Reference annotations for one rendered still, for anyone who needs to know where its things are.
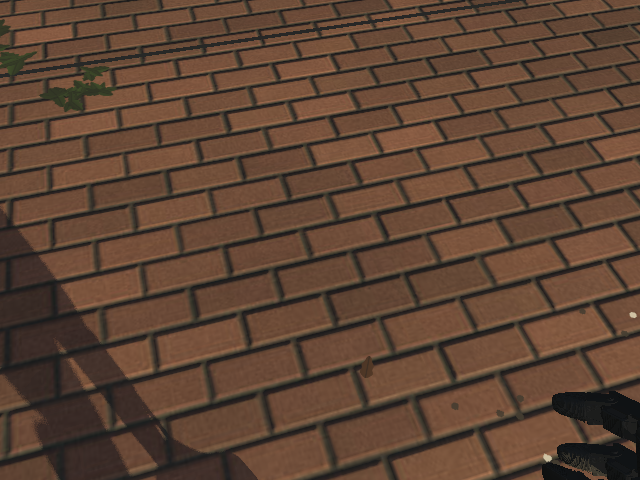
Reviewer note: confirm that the robot right hand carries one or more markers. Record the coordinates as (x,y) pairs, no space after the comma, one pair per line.
(618,414)

